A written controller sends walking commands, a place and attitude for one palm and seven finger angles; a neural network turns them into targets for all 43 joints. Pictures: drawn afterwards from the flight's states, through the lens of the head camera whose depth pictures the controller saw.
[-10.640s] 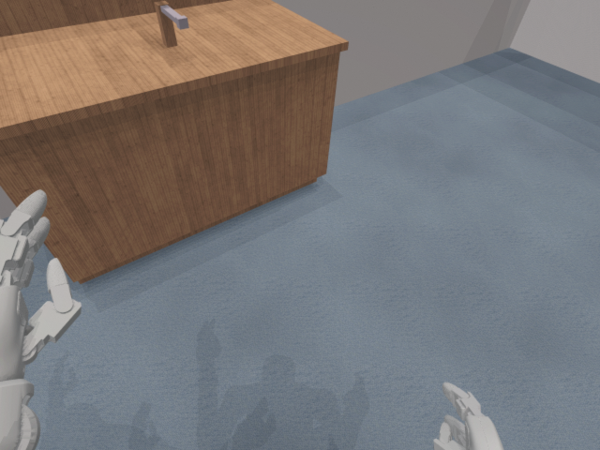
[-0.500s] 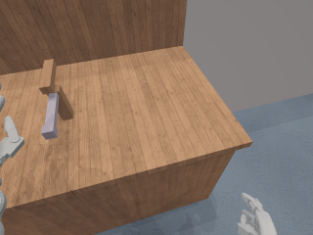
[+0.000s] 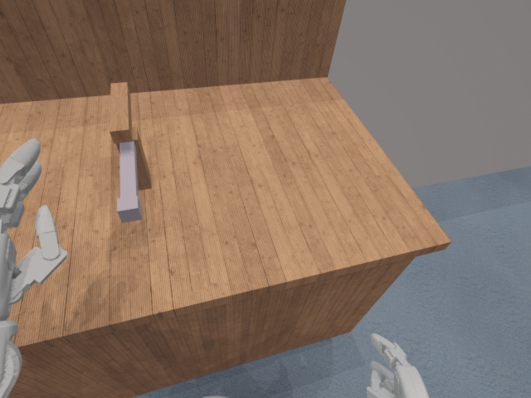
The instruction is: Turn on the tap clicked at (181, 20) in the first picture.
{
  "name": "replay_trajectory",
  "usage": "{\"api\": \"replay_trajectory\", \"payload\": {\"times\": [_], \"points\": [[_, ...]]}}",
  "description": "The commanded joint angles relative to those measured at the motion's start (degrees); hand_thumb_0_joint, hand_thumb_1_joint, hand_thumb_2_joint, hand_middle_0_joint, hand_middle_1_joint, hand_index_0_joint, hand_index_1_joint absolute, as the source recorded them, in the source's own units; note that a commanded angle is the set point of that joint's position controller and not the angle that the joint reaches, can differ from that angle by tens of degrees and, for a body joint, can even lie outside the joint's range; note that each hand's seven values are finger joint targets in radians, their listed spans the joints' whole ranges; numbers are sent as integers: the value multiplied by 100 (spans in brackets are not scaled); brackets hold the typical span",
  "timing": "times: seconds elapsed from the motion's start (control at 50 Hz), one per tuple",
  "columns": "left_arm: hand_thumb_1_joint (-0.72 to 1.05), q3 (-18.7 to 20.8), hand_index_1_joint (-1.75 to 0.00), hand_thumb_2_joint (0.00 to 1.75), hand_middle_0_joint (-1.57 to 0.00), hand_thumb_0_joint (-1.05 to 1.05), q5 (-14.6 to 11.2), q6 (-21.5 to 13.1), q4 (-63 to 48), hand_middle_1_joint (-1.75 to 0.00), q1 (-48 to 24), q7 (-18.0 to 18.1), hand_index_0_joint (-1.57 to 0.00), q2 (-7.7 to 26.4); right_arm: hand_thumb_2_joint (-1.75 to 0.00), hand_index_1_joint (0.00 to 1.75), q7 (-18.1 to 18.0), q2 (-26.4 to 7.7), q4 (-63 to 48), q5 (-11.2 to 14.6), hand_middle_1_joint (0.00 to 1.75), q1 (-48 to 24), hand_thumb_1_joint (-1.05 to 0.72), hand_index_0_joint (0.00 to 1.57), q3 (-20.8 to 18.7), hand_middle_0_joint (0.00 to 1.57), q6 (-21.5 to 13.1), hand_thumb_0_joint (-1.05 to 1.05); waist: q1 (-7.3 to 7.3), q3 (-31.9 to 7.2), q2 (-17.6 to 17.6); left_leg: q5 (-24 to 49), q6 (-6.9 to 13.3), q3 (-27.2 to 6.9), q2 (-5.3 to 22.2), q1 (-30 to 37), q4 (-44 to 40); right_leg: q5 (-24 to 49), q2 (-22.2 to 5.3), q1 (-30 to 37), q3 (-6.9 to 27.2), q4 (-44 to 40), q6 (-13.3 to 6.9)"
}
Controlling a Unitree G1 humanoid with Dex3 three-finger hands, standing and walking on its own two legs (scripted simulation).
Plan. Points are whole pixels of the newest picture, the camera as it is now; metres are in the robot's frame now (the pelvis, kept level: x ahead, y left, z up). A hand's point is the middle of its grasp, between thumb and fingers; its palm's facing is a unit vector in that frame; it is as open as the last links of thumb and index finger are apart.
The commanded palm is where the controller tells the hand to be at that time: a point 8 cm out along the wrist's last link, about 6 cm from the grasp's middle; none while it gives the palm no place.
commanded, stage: come to a stop and stand still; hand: left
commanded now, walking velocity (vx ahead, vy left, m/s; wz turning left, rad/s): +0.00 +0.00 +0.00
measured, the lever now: (129, 209) +0.34 +0.24 +0.08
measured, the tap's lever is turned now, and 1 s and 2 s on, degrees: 0 0 0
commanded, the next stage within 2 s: look again from close up in 1.02 s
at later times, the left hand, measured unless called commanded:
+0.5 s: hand (100, 220) +0.27 +0.23 +0.16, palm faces +0.38 -0.85 -0.36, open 7.5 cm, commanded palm +0.20 +0.26 +0.18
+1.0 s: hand (116, 220) +0.27 +0.21 +0.16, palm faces +0.39 -0.85 -0.36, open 7.5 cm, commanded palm +0.21 +0.25 +0.18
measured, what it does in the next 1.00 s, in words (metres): shifts its weight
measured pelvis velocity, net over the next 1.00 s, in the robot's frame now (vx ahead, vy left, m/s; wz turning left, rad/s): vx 0.06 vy -0.04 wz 0.02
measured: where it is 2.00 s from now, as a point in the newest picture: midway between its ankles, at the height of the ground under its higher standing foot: outside the picture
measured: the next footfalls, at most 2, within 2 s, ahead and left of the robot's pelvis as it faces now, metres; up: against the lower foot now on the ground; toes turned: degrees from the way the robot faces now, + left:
none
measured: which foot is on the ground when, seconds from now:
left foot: down 0.00-1.00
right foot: down 0.00-1.00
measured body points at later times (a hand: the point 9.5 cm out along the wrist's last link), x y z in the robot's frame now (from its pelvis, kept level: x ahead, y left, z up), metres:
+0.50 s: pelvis +0.05 -0.02 +0.01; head +0.07 +0.01 +0.45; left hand +0.24 +0.27 +0.18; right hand +0.24 -0.24 -0.06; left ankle +0.08 +0.06 -0.74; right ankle +0.04 -0.16 -0.74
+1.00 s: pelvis +0.06 -0.04 +0.01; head +0.07 -0.02 +0.46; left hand +0.24 +0.26 +0.18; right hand +0.25 -0.26 -0.07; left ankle +0.08 +0.06 -0.74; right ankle +0.04 -0.16 -0.74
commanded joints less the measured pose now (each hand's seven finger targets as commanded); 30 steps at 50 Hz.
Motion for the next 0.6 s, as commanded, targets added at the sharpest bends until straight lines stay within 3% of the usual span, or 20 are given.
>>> {"api": "replay_trajectory", "payload": {"times": [0.0,0.04,0.1,0.14,0.16,0.24,0.26,0.3,0.34,0.36,0.38,0.44,0.46,0.54,0.56,0.58], "points": [[90,608,-30,90,-20,0,12,-308,-1217,-30,-840,117,-20,956,-90,30,-131,-976,-851,-16,30,-537,-90,20,-449,20,-286,0,-71,-682,552,-2595,-183,-1125,965,-48,-1554,5,91,481,-114,-211,-17],[90,734,-30,90,-20,0,37,-330,-1592,-30,-1007,141,-20,1135,-90,30,-141,-923,-867,9,30,-701,-90,20,-412,20,-330,0,-65,-806,788,-2427,-233,-1015,934,236,-1559,34,77,450,-103,-258,-39],[90,530,-30,90,-20,0,20,-325,-1353,-30,-846,135,-20,886,-90,30,-132,-953,-860,-15,30,-619,-90,20,-406,20,-370,0,-32,-758,789,-2645,-143,-1027,951,-36,-1597,44,41,672,-19,-307,-73],[90,519,-30,90,-20,0,61,-318,-1459,-30,-925,155,-20,868,-90,30,-123,-920,-828,14,30,-723,-90,20,-404,20,-408,0,-45,-772,988,-2493,-214,-1031,948,139,-1652,36,18,577,20,-328,-105],[90,307,-30,90,-20,0,42,-328,-1316,-30,-913,136,-20,674,-90,30,-130,-941,-809,-16,30,-661,-90,20,-382,20,-400,0,-49,-705,890,-2531,-195,-1101,949,71,-1674,112,41,555,26,-342,-83],[90,446,-30,90,-20,0,58,-262,-1041,-30,-708,202,-20,790,-90,30,-142,-908,-791,23,30,-698,-90,20,-396,20,-397,0,-50,-740,560,-1627,-250,-962,864,420,-1392,353,-121,401,193,-631,-126],[90,236,-30,90,-20,0,19,-262,-890,-30,-649,157,-20,598,-90,30,-142,-932,-795,-20,30,-659,-90,20,-371,20,-353,0,-46,-695,499,-1671,-230,-940,829,364,-1363,324,-127,340,228,-733,-120],[90,323,-30,90,-20,0,-4,-261,-876,-30,-647,156,-20,687,-90,30,-162,-963,-827,-6,30,-626,-90,20,-421,20,-317,0,-72,-677,343,-1348,-231,-894,787,405,-1268,457,-187,313,300,-817,-144],[90,479,-30,90,-20,0,17,-252,-995,-30,-661,188,-20,856,-90,30,-187,-942,-847,35,30,-742,-90,20,-421,20,-284,0,-81,-716,392,-842,-260,-796,755,537,-1158,683,-230,320,297,-812,-157],[90,288,-30,90,-20,0,-44,-264,-891,-30,-576,137,-20,672,-90,30,-190,-957,-854,-7,30,-682,-90,20,-393,20,-250,0,-75,-749,376,-707,-239,-765,720,556,-1116,758,-212,314,264,-851,-146],[90,394,-30,90,-20,0,-36,-280,-1099,-30,-627,149,-20,827,-90,30,-202,-952,-913,20,30,-698,-90,20,-434,20,-255,0,-85,-869,523,-395,-250,-741,725,671,-1052,960,-268,391,323,-802,-178],[90,631,-30,90,-20,0,-88,-275,-1405,-30,-412,184,-20,1060,-90,30,-234,-934,-949,36,30,-790,-90,20,-410,20,-212,0,-59,-1153,491,467,-247,-623,677,945,-788,1506,-353,531,315,-734,-183],[90,462,-30,90,-20,0,-150,-287,-1311,-30,-287,143,-20,865,-90,30,-235,-956,-939,-4,30,-725,-90,20,-389,20,-177,0,-52,-1164,441,617,-223,-598,653,928,-753,1608,-332,545,263,-760,-169],[90,737,-30,90,-20,0,-192,-254,-1623,-30,-14,191,-20,1123,-90,30,-272,-957,-982,56,30,-775,-90,20,-420,20,-131,0,-59,-1458,559,1742,-275,-588,695,1273,-500,2228,-391,656,272,-597,-183],[90,602,-30,90,-20,0,-230,-265,-1482,-30,129,150,-20,952,-90,30,-271,-985,-961,13,30,-702,-90,20,-408,20,-85,0,-47,-1477,518,1866,-243,-556,703,1285,-489,2325,-357,645,201,-609,-165],[90,659,-30,90,-20,0,-236,-231,-1509,-30,115,155,-20,1029,-90,30,-281,-971,-1004,57,30,-688,-90,20,-449,20,-84,0,-69,-1499,481,2084,-270,-581,715,1349,-449,2448,-381,671,260,-580,-172]]}}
